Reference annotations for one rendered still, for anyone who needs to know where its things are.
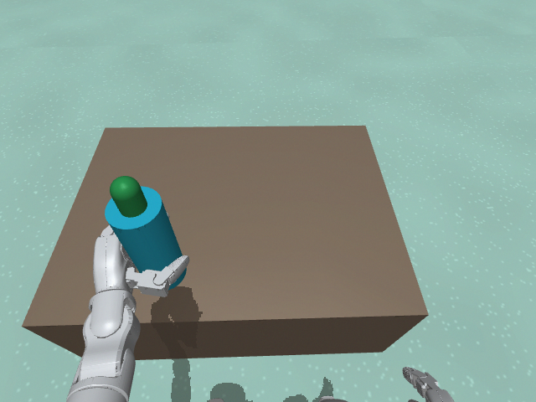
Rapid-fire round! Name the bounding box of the left robot arm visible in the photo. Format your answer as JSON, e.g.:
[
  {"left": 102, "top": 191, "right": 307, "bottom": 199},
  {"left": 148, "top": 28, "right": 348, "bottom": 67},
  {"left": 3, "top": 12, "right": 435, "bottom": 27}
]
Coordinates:
[{"left": 66, "top": 289, "right": 141, "bottom": 402}]

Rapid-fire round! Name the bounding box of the left robot hand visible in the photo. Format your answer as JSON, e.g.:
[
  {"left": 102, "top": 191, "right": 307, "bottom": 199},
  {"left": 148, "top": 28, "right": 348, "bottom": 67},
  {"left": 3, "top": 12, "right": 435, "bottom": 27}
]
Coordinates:
[{"left": 93, "top": 213, "right": 189, "bottom": 297}]

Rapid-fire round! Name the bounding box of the bottle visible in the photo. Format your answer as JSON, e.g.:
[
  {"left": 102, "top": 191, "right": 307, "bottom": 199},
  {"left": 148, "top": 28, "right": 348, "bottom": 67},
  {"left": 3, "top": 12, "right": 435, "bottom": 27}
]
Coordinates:
[{"left": 105, "top": 176, "right": 187, "bottom": 290}]

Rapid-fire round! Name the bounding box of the right robot hand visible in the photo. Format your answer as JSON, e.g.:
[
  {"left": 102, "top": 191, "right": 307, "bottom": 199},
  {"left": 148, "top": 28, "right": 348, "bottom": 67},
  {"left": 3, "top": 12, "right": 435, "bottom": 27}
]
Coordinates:
[{"left": 403, "top": 367, "right": 454, "bottom": 402}]

